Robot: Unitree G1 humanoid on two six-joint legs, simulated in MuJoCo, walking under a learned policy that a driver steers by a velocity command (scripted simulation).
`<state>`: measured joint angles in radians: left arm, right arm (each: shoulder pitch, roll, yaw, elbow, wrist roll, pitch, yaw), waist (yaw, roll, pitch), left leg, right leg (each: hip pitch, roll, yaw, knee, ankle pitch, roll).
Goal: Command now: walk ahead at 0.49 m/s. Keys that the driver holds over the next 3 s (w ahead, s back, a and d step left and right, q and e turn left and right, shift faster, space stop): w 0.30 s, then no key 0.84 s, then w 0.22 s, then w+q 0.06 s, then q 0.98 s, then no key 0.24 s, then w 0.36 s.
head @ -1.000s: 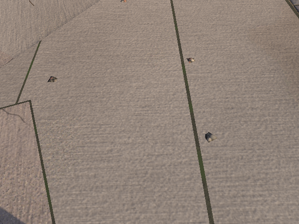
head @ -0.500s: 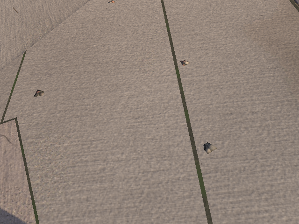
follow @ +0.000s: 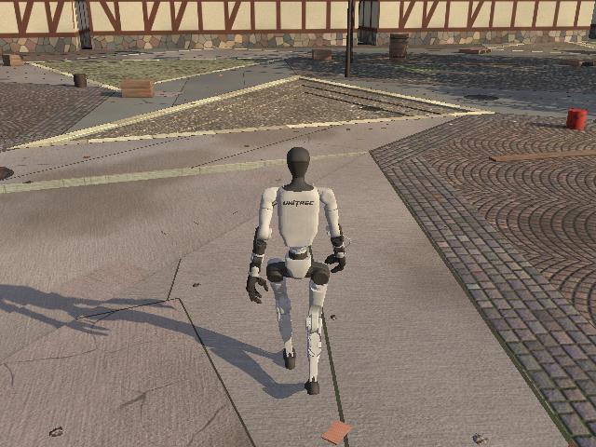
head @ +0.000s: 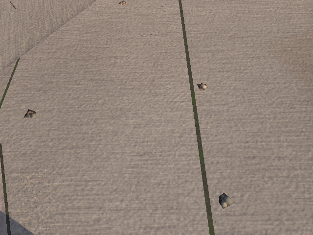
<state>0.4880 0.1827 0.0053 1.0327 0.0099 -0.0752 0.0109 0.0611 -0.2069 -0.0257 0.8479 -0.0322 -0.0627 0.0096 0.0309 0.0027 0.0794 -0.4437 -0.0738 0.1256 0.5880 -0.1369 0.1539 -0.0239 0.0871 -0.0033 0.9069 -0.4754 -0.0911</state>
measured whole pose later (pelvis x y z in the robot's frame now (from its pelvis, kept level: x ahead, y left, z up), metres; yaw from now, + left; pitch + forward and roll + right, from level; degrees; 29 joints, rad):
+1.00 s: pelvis +0.33 -0.03 +0.03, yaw +1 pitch -1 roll +0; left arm 0.29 0.16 0.00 1.06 0.01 -0.01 0.02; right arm 0.30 -0.13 0.02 1.12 -0.01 -0.01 -0.04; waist 0.02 -0.02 0.00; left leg -0.18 0.00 0.01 0.45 -0.25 0.00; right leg -0.25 0.04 -0.09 0.40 -0.13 -0.07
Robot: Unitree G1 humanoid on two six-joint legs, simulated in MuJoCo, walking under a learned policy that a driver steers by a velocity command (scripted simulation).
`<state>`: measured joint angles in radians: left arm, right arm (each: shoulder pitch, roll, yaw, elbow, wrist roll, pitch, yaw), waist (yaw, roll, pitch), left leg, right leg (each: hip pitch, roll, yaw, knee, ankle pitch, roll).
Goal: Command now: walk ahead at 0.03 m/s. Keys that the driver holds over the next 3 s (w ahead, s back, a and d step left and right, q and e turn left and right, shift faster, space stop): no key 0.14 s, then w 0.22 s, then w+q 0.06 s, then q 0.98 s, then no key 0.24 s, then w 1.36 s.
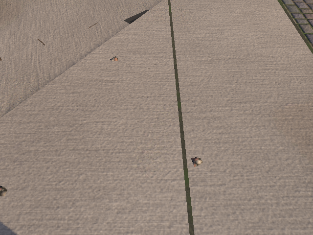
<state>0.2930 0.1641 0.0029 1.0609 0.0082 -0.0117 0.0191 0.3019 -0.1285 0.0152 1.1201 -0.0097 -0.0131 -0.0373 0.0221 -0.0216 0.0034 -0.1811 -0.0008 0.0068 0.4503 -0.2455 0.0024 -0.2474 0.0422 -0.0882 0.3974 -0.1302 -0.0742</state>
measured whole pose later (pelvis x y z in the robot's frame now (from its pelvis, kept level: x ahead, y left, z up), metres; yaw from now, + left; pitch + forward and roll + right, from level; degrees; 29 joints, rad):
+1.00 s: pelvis +0.16 +0.00 -0.02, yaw +17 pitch +0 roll +0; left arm 0.23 0.20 0.06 0.91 0.03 0.00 0.04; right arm 0.16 -0.21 -0.07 0.89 -0.01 0.02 -0.02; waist 0.00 -0.02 0.09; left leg -0.38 -0.10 0.07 0.55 -0.17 0.13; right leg -0.45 -0.03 -0.04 1.19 -0.47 0.00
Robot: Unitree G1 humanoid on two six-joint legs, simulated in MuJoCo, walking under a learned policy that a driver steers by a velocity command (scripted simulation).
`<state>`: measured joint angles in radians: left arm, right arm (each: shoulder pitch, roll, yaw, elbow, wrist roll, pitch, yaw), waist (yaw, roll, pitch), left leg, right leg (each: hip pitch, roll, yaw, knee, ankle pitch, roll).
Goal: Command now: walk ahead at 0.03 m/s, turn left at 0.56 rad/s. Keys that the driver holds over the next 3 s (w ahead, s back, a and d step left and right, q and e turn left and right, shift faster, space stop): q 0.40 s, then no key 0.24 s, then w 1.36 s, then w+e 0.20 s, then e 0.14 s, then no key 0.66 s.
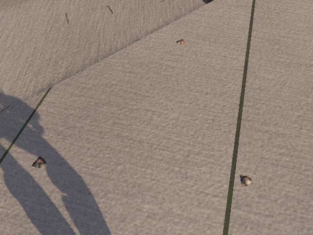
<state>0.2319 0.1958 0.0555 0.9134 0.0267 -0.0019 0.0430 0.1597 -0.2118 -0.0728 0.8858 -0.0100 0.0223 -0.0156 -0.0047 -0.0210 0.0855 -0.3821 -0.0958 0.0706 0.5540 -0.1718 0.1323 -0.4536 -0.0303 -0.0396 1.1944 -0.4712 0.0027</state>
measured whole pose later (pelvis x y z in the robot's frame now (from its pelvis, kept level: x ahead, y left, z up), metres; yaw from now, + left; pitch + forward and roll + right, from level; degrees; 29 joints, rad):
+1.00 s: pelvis +0.06 +0.00 +0.02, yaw +20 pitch +0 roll +0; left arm 0.26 0.28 0.07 0.84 0.04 -0.01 -0.05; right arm 0.38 -0.22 -0.03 0.93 -0.02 -0.06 0.00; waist -0.01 -0.05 0.01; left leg 0.03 -0.06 -0.02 0.21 -0.25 0.06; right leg -0.53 -0.06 -0.04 0.94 -0.27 -0.03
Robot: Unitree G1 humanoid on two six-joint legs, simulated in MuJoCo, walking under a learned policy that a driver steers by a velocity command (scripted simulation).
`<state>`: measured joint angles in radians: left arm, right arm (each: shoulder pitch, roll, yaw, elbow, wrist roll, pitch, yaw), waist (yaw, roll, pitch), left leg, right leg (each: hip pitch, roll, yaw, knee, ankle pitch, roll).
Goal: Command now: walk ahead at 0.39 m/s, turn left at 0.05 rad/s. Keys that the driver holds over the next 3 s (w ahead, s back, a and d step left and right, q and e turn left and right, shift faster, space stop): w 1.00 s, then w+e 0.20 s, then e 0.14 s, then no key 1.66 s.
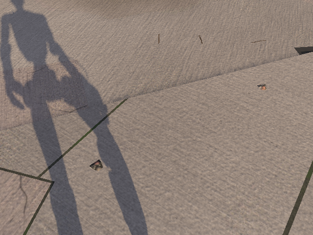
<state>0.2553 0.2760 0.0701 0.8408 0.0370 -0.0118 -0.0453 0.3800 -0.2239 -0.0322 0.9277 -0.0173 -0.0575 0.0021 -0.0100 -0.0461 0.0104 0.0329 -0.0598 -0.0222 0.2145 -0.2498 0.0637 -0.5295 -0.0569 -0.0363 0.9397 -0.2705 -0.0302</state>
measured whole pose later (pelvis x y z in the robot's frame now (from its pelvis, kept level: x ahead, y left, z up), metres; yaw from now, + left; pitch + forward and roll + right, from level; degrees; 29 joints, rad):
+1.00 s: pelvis +0.54 -0.01 +0.00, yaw -1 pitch +0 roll +0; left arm 0.25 0.24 0.05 0.93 0.03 -0.05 -0.02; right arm 0.30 -0.23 -0.05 0.98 -0.01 -0.09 0.01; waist 0.00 -0.03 0.05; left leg -0.18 -0.07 0.10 0.34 -0.16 0.10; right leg -0.50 -0.07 0.01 1.10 -0.28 -0.06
